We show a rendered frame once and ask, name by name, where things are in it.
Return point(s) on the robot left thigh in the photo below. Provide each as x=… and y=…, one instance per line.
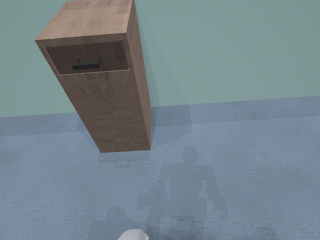
x=134, y=234

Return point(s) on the cabinet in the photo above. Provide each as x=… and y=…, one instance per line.
x=113, y=105

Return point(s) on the handle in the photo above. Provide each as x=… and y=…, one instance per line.
x=86, y=65

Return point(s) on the drawer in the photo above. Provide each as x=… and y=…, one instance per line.
x=112, y=53

